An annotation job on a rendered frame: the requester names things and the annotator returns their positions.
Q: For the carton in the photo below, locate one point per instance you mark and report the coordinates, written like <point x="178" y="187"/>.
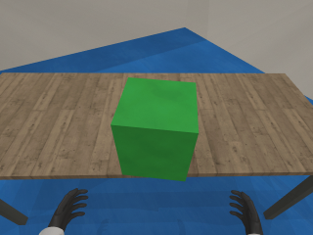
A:
<point x="155" y="128"/>

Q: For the right robot hand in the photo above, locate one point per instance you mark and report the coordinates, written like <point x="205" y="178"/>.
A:
<point x="249" y="215"/>

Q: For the table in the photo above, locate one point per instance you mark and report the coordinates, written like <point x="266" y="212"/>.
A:
<point x="57" y="125"/>

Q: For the left robot hand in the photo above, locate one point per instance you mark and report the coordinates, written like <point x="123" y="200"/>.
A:
<point x="64" y="212"/>

